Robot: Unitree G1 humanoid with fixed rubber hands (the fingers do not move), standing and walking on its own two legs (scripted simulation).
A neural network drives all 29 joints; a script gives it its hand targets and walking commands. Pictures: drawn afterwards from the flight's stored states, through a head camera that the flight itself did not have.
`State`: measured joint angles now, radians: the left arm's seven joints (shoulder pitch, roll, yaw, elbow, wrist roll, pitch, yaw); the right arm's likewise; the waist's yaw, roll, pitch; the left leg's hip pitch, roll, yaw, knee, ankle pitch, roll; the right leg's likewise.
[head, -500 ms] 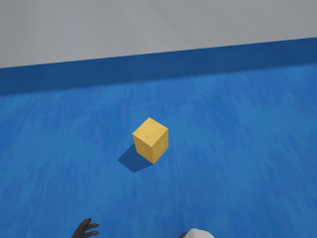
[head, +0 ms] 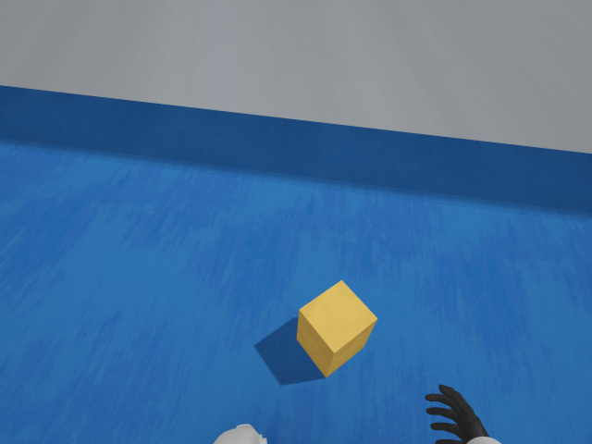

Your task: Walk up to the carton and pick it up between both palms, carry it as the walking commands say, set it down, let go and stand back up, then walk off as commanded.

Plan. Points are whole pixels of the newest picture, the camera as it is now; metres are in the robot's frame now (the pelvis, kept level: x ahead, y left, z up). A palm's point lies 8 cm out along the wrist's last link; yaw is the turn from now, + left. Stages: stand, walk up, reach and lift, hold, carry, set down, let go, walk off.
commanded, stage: walk up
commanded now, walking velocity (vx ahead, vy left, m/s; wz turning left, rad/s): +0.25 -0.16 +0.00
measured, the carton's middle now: (333, 329) +0.54 -0.08 -0.63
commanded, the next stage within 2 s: none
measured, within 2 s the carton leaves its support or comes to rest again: neither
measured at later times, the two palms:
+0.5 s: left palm (199, 364) +0.24 +0.19 -0.10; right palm out of the picture +0.08 -0.25 -0.14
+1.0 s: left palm (177, 434) +0.15 +0.20 -0.12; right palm out of the picture +0.14 -0.27 -0.13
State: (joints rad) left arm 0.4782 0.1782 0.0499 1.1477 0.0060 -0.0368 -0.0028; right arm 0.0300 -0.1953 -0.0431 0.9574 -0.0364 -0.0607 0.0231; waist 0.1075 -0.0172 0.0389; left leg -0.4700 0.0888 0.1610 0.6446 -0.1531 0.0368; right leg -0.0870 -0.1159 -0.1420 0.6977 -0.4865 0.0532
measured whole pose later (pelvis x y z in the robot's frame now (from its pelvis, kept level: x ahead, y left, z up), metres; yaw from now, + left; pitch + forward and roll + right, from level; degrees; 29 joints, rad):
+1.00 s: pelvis +0.13 -0.04 +0.02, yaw +6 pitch -1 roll -2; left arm 0.18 0.17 0.05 1.06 0.02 0.03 0.05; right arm 0.27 -0.16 -0.07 1.11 -0.03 0.03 -0.02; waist -0.01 0.03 0.08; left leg -0.24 0.09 0.02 0.62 -0.34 -0.05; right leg -0.23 -0.05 -0.28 0.50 -0.25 -0.04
